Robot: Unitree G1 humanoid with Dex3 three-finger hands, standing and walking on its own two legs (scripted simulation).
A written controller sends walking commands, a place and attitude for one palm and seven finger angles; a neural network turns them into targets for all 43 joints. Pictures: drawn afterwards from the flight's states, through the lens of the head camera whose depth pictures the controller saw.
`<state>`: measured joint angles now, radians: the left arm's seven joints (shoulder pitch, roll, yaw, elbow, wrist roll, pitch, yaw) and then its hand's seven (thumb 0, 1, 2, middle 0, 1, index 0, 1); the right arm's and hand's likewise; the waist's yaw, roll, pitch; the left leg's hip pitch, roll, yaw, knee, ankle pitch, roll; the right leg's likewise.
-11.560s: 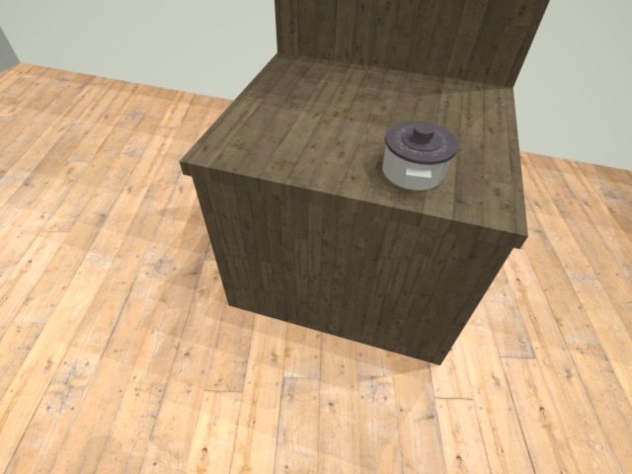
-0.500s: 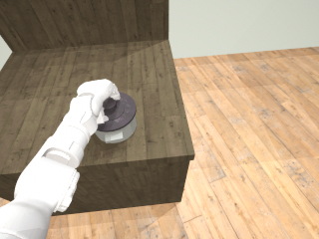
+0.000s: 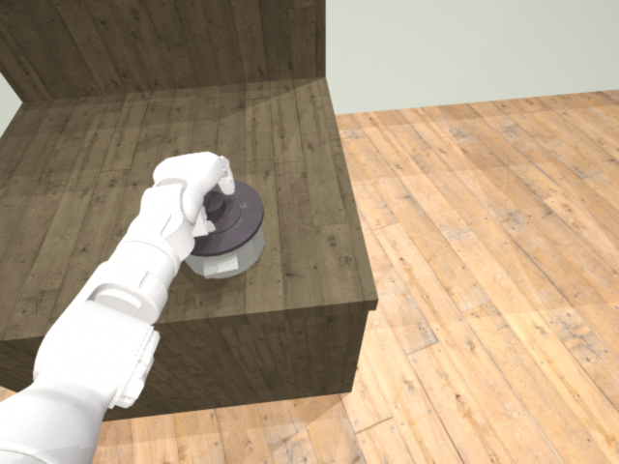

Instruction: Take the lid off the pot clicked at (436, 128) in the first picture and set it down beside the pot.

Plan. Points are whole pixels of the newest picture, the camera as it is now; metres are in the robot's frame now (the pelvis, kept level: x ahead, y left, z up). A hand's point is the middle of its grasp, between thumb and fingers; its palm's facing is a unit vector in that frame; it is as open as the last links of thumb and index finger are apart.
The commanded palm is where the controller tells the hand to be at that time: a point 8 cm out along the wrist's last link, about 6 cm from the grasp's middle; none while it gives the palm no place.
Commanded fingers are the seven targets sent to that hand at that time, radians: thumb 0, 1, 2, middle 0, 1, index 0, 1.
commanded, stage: close the fingers and squeeze the knob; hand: left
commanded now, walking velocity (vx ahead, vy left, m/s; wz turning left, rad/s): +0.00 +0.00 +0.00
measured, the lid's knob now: (211, 204) +0.49 +0.14 +0.03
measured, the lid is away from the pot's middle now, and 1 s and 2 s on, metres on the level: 0.00 0.00 0.00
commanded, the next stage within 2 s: lift the lid straight up in 1.42 s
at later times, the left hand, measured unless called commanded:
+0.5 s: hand (204, 206) +0.46 +0.14 +0.06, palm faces -0.37 -0.10 -0.92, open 7.3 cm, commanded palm +0.47 +0.15 +0.12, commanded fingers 0.00 0.39 0.76 -0.73 -1.05 -0.73 -1.05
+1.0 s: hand (204, 204) +0.46 +0.14 +0.06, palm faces -0.37 -0.09 -0.93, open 7.0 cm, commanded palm +0.47 +0.14 +0.12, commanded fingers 0.00 0.57 0.61 -0.79 -1.01 -0.81 -1.02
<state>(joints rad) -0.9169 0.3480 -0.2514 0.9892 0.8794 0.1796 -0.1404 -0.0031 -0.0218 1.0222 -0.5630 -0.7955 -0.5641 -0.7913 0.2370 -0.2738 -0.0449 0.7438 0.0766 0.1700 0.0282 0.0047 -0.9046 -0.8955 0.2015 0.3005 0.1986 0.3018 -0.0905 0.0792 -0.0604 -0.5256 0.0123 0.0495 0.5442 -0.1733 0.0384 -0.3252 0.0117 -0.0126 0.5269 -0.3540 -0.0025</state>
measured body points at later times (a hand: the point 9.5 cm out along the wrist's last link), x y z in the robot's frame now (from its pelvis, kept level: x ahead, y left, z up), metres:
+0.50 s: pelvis +0.00 -0.01 +0.00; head +0.05 -0.03 +0.45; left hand +0.48 +0.14 +0.12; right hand +0.06 -0.28 -0.14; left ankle +0.06 +0.10 -0.73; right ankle -0.06 -0.12 -0.73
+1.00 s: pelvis +0.01 -0.01 +0.00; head +0.05 -0.03 +0.45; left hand +0.48 +0.14 +0.12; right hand +0.07 -0.27 -0.14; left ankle +0.06 +0.10 -0.73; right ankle -0.06 -0.12 -0.73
